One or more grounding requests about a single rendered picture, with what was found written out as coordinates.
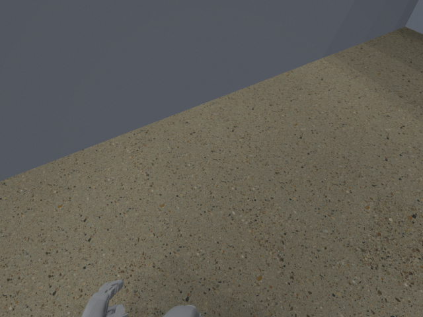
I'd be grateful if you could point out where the left robot hand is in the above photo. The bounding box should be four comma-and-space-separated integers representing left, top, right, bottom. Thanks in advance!
81, 279, 128, 317

